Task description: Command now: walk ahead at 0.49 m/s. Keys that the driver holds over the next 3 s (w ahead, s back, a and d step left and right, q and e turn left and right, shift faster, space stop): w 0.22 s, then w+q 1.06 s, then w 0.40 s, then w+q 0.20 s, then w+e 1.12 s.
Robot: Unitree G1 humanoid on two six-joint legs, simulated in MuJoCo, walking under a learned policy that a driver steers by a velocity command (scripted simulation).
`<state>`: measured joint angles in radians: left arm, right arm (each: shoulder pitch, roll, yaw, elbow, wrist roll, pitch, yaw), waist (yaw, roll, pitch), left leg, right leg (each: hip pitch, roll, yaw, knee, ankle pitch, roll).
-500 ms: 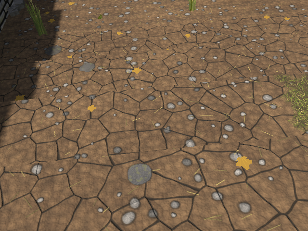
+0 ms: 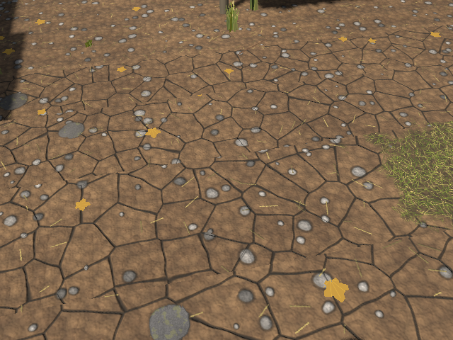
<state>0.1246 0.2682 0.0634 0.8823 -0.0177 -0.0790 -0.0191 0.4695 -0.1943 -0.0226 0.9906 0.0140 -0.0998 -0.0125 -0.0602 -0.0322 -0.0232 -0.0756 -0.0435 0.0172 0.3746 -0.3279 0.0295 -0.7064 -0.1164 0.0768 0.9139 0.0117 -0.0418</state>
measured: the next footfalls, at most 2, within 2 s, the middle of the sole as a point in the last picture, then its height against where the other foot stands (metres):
right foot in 0.28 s outside the picture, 0.18 m lower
left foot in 0.78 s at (211, 334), level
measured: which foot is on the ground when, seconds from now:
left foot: down 0.00-0.28, up 0.30-0.76, down 0.78-1.00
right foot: up 0.00-0.26, down 0.28-0.78, up 0.80-1.00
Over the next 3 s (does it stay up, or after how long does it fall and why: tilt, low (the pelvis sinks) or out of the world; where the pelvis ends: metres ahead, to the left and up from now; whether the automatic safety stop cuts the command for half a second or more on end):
stays up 1.61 0.37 -0.45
